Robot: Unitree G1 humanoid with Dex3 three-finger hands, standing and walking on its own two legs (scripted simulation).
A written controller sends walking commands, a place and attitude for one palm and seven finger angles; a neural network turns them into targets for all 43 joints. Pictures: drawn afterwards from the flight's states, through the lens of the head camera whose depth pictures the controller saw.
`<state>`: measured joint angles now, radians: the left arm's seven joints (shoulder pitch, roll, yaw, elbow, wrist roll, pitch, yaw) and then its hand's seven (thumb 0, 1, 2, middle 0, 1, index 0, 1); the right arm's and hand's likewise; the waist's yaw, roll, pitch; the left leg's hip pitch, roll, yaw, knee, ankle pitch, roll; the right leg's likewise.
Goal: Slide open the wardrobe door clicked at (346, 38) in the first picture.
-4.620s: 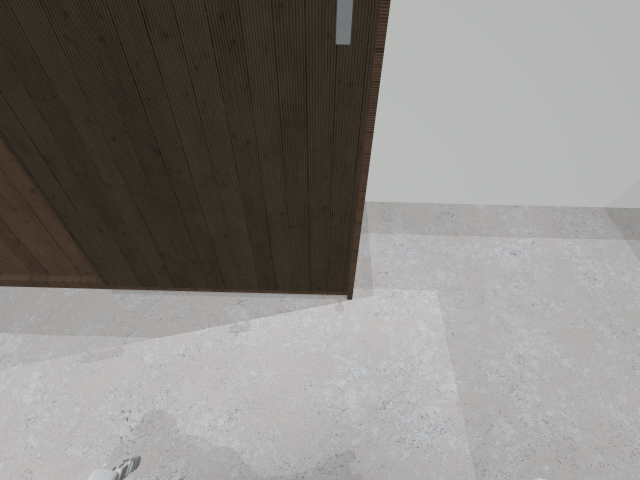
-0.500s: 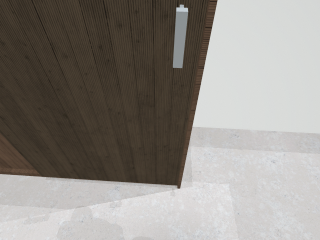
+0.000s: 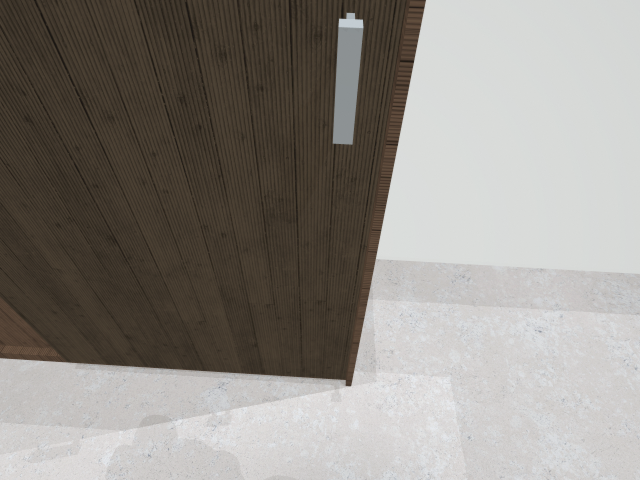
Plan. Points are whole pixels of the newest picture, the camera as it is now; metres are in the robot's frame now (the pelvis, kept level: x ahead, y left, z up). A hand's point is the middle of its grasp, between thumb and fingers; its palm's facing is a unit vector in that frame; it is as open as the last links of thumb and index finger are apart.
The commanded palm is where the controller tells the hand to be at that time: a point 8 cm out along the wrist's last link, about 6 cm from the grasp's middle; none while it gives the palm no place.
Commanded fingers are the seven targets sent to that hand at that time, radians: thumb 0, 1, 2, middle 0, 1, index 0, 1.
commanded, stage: look again from close up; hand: right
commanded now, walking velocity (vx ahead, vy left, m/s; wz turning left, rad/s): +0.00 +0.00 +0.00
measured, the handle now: (346, 79) +0.53 +0.01 +0.26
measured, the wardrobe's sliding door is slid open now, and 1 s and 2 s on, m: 0.00 0.00 0.00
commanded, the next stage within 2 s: shuffle to correct the standing spot in 0.52 s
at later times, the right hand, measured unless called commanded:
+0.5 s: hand out of the picture +0.02 -0.18 -0.17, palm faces -0.01 +0.98 -0.21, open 7.4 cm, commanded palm none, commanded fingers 0.00 -0.90 -0.90 0.20 0.30 0.20 0.30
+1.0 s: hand out of the picture +0.02 -0.13 -0.17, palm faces -0.04 +0.98 -0.18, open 7.4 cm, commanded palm none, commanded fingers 0.00 -0.90 -0.90 0.20 0.30 0.20 0.30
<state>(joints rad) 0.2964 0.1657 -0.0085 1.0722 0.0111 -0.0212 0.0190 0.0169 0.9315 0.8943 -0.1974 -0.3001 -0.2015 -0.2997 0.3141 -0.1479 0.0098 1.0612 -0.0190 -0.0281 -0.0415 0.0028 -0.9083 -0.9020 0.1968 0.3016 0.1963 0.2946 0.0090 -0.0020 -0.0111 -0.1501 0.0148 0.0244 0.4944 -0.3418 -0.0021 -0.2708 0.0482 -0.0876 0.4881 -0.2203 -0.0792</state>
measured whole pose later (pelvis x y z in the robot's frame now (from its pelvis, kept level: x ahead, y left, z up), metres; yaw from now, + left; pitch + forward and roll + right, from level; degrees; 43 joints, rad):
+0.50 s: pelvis +0.01 +0.00 +0.00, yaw +1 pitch +0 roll +0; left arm 0.21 0.18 -0.01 1.10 0.01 -0.02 0.02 0.00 0.91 0.89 -0.20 -0.30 -0.20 -0.30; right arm 0.29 -0.20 0.01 1.08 -0.02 -0.01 -0.03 0.00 -0.91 -0.90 0.20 0.30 0.20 0.29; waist -0.01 0.03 0.02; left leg -0.10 0.01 0.01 0.43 -0.33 0.00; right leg -0.22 0.05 -0.10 0.44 -0.22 -0.08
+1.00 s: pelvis +0.02 +0.04 +0.00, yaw +3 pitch +1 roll -1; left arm 0.27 0.16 0.03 1.10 0.03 0.00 0.03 0.00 0.90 0.89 -0.20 -0.30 -0.20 -0.30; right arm 0.32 -0.17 -0.03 1.05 -0.04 0.04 0.01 0.00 -0.91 -0.90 0.20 0.30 0.20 0.29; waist 0.01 0.01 0.03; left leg -0.27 0.02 0.05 0.61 -0.39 0.02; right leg -0.26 -0.03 -0.11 0.50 -0.26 -0.02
